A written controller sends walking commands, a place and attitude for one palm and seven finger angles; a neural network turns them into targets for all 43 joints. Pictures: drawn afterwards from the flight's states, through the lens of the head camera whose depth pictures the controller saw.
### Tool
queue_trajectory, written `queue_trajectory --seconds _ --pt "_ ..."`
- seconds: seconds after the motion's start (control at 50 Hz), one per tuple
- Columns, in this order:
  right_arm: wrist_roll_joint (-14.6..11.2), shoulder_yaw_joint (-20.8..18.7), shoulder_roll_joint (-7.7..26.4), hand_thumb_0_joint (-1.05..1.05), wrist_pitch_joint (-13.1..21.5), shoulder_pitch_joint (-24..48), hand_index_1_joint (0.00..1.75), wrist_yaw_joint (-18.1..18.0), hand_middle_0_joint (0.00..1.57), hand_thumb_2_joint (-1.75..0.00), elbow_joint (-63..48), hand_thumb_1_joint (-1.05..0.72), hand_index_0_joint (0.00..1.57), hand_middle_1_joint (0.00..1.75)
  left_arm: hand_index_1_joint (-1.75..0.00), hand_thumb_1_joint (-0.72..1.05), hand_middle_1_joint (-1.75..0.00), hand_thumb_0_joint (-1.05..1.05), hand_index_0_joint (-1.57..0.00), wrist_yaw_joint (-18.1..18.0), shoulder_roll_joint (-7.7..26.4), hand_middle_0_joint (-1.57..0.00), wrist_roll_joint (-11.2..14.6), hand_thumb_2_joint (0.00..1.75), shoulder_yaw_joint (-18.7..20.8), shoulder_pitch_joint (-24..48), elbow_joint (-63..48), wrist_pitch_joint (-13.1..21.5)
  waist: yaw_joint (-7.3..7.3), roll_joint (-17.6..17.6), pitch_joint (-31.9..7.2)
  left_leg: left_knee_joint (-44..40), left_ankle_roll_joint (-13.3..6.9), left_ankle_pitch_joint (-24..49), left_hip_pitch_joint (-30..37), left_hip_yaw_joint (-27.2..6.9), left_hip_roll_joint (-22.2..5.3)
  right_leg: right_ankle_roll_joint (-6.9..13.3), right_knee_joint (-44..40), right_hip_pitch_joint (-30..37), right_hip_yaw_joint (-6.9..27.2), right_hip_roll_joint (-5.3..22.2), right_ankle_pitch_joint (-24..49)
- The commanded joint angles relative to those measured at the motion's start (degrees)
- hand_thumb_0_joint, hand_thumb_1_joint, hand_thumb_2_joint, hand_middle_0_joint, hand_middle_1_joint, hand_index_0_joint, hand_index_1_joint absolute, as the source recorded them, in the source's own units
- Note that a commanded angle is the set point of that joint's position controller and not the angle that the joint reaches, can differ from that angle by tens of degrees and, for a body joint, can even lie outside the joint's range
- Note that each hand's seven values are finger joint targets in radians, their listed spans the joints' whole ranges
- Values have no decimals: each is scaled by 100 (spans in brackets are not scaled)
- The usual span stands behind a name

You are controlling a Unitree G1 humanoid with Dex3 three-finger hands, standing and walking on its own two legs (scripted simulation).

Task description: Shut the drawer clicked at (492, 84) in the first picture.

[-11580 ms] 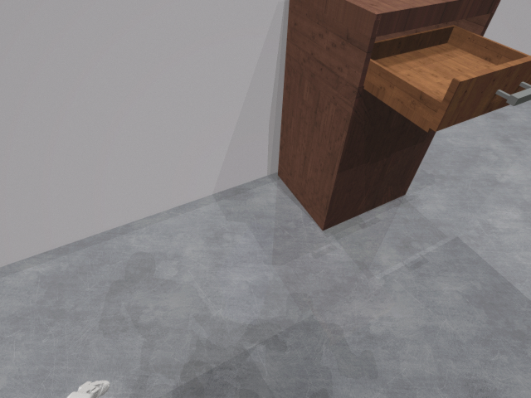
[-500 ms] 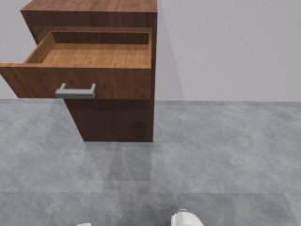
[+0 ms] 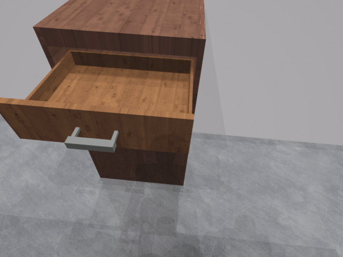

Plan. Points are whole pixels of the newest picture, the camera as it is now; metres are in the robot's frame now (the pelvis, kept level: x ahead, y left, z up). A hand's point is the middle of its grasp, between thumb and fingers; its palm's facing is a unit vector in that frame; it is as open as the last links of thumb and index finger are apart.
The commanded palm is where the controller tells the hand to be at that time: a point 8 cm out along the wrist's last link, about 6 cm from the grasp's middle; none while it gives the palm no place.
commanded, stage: come to a stop and stand still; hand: left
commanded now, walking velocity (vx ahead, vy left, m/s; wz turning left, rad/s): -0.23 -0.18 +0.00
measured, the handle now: (93, 138) +0.37 +0.24 +0.06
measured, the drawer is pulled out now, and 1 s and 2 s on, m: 0.29 0.29 0.29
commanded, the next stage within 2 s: look again from close up in 1.26 s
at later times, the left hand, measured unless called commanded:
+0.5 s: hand out of the picture +0.02 +0.14 -0.15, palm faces +0.00 -0.96 -0.28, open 7.4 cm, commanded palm none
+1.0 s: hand out of the picture -0.07 +0.16 -0.18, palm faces +0.07 -0.98 -0.20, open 7.4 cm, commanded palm none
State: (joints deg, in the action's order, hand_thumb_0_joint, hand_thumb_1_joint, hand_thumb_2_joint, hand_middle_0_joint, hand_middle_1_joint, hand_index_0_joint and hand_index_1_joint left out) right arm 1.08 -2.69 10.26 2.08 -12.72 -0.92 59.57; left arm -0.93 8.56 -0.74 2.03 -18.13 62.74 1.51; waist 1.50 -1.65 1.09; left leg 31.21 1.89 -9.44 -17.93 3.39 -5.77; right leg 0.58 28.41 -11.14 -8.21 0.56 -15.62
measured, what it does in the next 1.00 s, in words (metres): steps on the spot: right foot, then left foot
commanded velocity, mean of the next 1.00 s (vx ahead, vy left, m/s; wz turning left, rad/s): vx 0.00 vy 0.04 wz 0.00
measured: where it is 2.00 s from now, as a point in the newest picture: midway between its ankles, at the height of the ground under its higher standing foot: outside the picture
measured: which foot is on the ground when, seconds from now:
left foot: down 0.00-0.40, up 0.42-0.90, down 0.92-1.00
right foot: down 0.00-0.04, up 0.06-0.38, down 0.40-1.00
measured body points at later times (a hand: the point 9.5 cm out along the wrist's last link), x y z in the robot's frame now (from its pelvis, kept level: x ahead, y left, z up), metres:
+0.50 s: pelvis -0.03 -0.06 +0.00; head -0.03 -0.09 +0.45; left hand +0.02 +0.19 -0.13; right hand -0.01 -0.30 -0.17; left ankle +0.02 +0.10 -0.70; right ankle -0.03 -0.16 -0.73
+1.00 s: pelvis -0.05 -0.02 +0.00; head -0.05 -0.02 +0.45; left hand -0.07 +0.21 -0.16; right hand +0.00 -0.26 -0.14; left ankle -0.07 +0.10 -0.73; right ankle -0.03 -0.15 -0.73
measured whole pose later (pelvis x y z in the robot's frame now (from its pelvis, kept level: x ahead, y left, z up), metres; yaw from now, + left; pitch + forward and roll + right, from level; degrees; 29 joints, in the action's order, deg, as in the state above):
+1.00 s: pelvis -0.05 -0.02 +0.00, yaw -1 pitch -1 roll +1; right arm 0.8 -2.1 9.4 -0.5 -12.1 -1.4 60.7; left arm -1.6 10.2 -0.9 2.4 -17.3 63.9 -2.2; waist 2.5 2.0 1.2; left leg 26.7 0.3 -16.6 -8.9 2.7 -0.6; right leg -1.0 31.8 -15.8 -3.8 4.4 -17.7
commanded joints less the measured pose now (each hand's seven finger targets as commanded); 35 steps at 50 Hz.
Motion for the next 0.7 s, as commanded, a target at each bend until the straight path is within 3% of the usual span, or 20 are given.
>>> queue_trajectory --seconds 0.0,0.02,0.04,0.06,0.12,0.2,0.24,0.28,0.32,0.34,0.36,0.38,0.4,0.42,0.44,0.46,0.5,0.52,0.58,0.68 --pt "-15 0 718 0 23 -638 30 -93 20 -90 56 -90 20 30 -30 90 -30 0 -20 -121 246 -20 44 90 -35 -548 -96 -57 -28 -707 -259 -938 -678 3432 1172 -987 -1364 -129 272 -283 372 359 -469" --pt "-18 14 685 0 -14 -397 30 -142 20 -90 41 -90 20 30 -30 90 -30 0 -20 -122 256 -20 47 90 -35 -516 -64 -107 -31 -812 -155 -1049 -772 3682 1135 -968 -1350 -200 430 -407 316 333 -595" --pt "-24 2 681 0 -46 -385 30 -196 20 -90 58 -90 20 30 -30 90 -30 0 -20 -121 352 -20 34 90 -24 -392 -57 -177 -117 -1156 -7 -1175 -850 4118 1132 -1047 -1360 -231 853 -565 340 323 -870" --pt "-18 -39 717 0 -90 -450 30 -240 20 -90 61 -90 20 30 -30 90 -30 0 -20 -115 483 -20 19 90 17 -311 -135 -242 -182 -1225 85 -1214 -968 4568 1179 -1095 -1467 -217 1388 -796 453 300 -1235" --pt "-3 -146 864 0 -161 -405 30 -314 20 -90 -1 -90 20 30 -30 90 -30 0 -20 -107 568 -20 -24 90 120 -271 -250 -342 -226 -875 -6 -1012 -1235 4946 1294 -991 -1637 -196 2575 -1228 770 302 -1545" --pt "7 -261 937 0 -217 -92 30 -285 20 -90 -203 -90 20 30 -30 90 -30 0 -20 -60 513 -20 -27 90 209 -119 -499 -403 -219 -575 -514 -909 -1227 3857 1515 -747 -1538 -270 3017 -1531 851 232 -1293" --pt "32 -303 972 0 -234 69 30 -241 20 -90 -284 -90 20 30 -30 90 -30 0 -20 -44 454 -20 -17 90 222 -72 -612 -423 -201 -788 -595 -975 -1152 3081 1307 -677 -1487 -269 2639 -1355 799 269 -1235" --pt "58 -313 964 0 -259 228 30 -185 20 -90 -301 -90 20 30 -30 90 -30 0 -20 -25 371 -20 -10 90 203 -109 -636 -394 -165 -1113 -583 -1045 -1020 2180 938 -613 -1339 -218 1797 -855 625 283 -1111" --pt "40 -292 896 0 -291 323 30 -124 20 -90 -302 -90 20 30 -30 90 -30 0 -20 -23 342 -20 -10 90 171 -372 -513 -310 -40 -1015 -583 -915 -810 881 439 -543 -1047 -208 696 -86 403 172 -497" --pt "5 -265 751 0 -309 358 30 -91 20 -90 -289 -90 20 30 -30 90 -30 0 -20 -36 407 -20 -32 90 178 -645 -371 -259 105 -667 -579 -679 -580 -140 -3 -386 -735 -229 -112 492 363 172 145" --pt "-54 -202 376 0 -345 263 30 -46 20 -90 -297 -90 20 30 -30 90 -30 0 -20 -68 707 -20 -100 90 186 -696 -330 -185 117 374 -382 -5 -202 -1319 -478 -31 -114 -117 -1050 558 1089 735 -129" --pt "-75 -94 18 0 -402 348 30 13 20 -90 -455 -90 20 30 -30 90 -30 0 -20 -84 1181 -20 -114 90 194 -332 -440 -137 39 1698 111 667 67 -1974 -817 105 300 312 -1886 -261 2522 1840 -1154" --pt "-42 -141 264 0 -453 493 30 51 20 -90 -514 -90 20 30 -30 90 -30 0 -20 -93 1308 -20 -88 90 207 59 -639 -175 98 1381 316 1094 15 -2000 -425 -193 143 656 -2300 -1079 2687 2129 -2180" --pt "-10 -167 314 0 -481 400 30 84 20 -90 -425 -90 20 30 -30 90 -30 0 -20 -106 1313 -20 -96 90 224 339 -717 -169 5 1266 454 1404 -14 -1818 -418 -247 142 651 -2411 -1419 2630 2039 -2753" --pt "14 -161 325 0 -502 387 30 84 20 -90 -344 -90 20 30 -30 90 -30 0 -20 -120 1258 -20 -87 90 237 451 -716 -151 1 1469 767 1663 -54 -1556 -560 -366 188 594 -2386 -1527 2712 1900 -2542" --pt "30 -169 391 0 -488 179 30 83 20 -90 -208 -90 20 30 -30 90 -30 0 -20 -129 1120 -20 -69 90 205 533 -682 -135 -86 1329 894 1836 -81 -1233 -617 -429 183 561 -2274 -1387 2454 1776 -2047" --pt "12 -154 351 0 -408 -258 30 111 20 -90 -4 -90 20 30 -30 90 -30 0 -20 -115 992 -20 -58 90 187 540 -650 -96 -175 1026 722 1811 -37 -954 -595 -275 240 526 -1927 -833 1842 1544 -876" --pt "11 -134 327 0 -375 -339 30 114 20 -90 13 -90 20 30 -30 90 -30 0 -20 -114 974 -20 -58 90 194 422 -651 -68 -121 1034 605 1763 -11 -900 -661 -250 271 526 -1766 -471 1692 1507 -346" --pt "-2 -130 404 0 -359 -191 30 80 20 -90 -93 -90 20 30 -30 90 -30 0 -20 -138 990 -20 -45 90 214 -104 -506 -35 130 969 243 1677 78 -1062 -859 -263 333 716 -1401 425 1737 1707 1118" --pt "-32 -106 397 0 -399 -11 30 32 20 -90 -241 -90 20 30 -30 90 -30 0 -20 -208 1107 -20 -68 90 303 -352 -411 -51 268 925 -87 1430 107 -1509 -890 -344 346 1014 -1054 1009 1973 1994 2491"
